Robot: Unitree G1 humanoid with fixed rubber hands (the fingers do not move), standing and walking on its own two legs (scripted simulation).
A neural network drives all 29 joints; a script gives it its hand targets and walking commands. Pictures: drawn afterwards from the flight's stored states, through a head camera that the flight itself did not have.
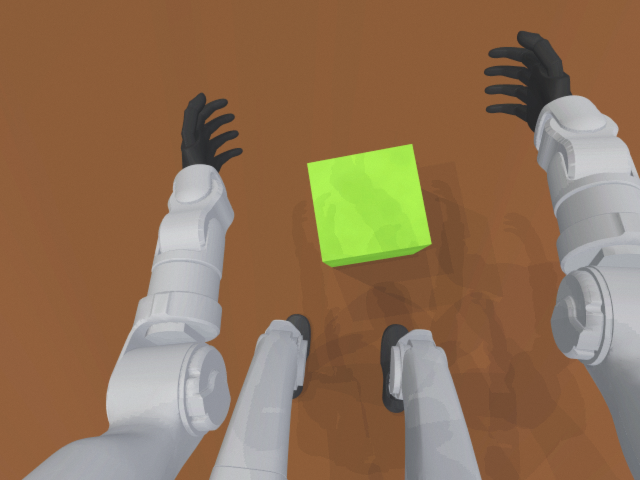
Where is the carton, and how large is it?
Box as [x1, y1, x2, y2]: [307, 144, 431, 266]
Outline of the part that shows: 411,144 307,163 322,261 330,266 335,266 414,253 431,243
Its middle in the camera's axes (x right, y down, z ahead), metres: +0.11 -0.06 +0.87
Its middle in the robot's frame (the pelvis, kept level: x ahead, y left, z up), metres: +0.48 -0.01 -0.52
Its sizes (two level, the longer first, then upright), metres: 0.210 0.200 0.250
